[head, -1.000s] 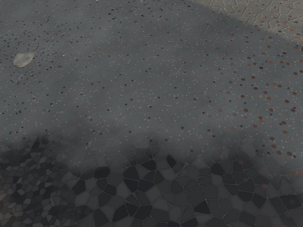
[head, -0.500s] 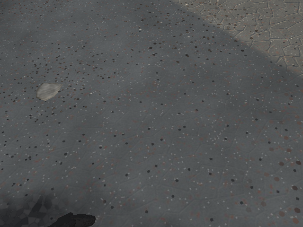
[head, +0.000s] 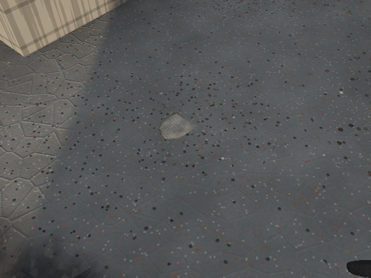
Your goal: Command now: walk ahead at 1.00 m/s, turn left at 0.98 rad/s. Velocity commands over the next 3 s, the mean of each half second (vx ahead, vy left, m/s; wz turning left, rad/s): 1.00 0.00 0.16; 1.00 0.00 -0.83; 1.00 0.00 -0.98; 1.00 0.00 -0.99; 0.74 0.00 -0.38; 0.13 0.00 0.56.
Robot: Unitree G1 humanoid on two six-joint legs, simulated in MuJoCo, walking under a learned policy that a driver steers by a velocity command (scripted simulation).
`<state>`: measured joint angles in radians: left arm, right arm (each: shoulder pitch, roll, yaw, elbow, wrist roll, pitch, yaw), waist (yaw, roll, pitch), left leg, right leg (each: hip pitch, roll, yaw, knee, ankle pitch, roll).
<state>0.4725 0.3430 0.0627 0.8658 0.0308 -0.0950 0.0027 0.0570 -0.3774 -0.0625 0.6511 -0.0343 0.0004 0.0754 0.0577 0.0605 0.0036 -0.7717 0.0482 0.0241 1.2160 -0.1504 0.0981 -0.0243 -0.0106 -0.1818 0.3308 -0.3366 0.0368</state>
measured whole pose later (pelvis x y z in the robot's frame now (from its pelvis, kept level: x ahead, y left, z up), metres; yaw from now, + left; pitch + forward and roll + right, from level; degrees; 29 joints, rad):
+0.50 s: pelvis +0.45 +0.03 -0.01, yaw +3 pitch +0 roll +2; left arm 0.19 0.28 0.02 0.78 0.01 -0.02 -0.05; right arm 0.44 -0.29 -0.04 0.91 -0.02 -0.13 0.01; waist -0.03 -0.03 0.03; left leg 0.14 -0.12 0.20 0.19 -0.35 0.08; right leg -0.80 -0.12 -0.02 0.92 0.04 -0.08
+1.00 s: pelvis +0.93 -0.02 +0.00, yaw -23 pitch +3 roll +0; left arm 0.46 0.33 0.09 0.84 0.00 -0.06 -0.02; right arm -0.04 -0.26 0.05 0.57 -0.03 -0.07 0.02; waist 0.14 0.00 0.02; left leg -0.67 0.10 -0.08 0.58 0.03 -0.04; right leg 0.06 0.16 0.25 0.30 -0.37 -0.14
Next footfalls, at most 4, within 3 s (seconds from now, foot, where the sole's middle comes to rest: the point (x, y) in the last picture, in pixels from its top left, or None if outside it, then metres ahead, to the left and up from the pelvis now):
0.20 left None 0.35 0.07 -0.77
0.64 right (216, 200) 0.79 -0.03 -0.77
1.06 left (200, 119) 1.24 0.04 -0.77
1.52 right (281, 94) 1.43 -0.37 -0.77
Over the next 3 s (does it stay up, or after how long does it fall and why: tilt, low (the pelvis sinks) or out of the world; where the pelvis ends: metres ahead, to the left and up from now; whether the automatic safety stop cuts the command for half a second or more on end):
stays up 1.68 -1.15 0.00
